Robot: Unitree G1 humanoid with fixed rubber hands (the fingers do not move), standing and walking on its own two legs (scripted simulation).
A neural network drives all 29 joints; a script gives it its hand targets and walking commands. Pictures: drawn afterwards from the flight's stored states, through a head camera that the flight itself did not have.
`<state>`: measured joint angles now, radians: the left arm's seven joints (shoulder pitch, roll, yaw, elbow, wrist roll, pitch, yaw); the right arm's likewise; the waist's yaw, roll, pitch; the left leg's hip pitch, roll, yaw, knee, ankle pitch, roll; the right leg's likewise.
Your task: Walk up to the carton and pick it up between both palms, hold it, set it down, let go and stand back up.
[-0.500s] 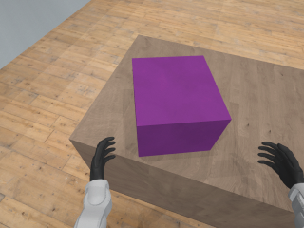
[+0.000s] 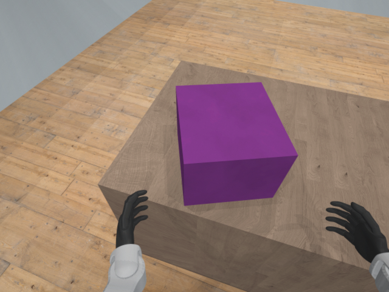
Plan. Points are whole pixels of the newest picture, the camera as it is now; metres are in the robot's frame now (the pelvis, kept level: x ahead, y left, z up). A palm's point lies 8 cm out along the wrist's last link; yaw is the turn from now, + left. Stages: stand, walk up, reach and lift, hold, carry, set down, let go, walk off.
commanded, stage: set down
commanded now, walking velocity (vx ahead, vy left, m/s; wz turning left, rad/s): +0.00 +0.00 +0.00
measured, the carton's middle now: (224, 141) +0.50 -0.06 -0.03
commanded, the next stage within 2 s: let go in 1.94 s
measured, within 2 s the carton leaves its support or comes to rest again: neither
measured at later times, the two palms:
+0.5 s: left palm (119, 243) +0.20 +0.16 +0.00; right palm (358, 254) +0.21 -0.31 -0.01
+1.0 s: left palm (114, 257) +0.18 +0.17 -0.02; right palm (352, 272) +0.18 -0.29 -0.02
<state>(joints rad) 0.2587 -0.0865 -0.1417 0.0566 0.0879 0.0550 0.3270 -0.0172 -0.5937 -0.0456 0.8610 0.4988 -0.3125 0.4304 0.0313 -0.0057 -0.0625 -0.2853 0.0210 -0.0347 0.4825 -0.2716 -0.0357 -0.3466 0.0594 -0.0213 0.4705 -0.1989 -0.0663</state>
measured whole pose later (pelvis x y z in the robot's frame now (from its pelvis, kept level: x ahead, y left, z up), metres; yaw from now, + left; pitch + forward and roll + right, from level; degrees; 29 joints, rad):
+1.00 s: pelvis +0.00 +0.00 +0.00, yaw -1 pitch +1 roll +0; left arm 0.35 -0.02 -0.07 0.12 0.10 0.05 0.25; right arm 0.15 -0.47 -0.01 0.69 0.39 -0.28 0.34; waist 0.01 -0.03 -0.01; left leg -0.20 0.03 -0.02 0.46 -0.28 -0.03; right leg -0.26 0.07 0.00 0.44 -0.19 -0.06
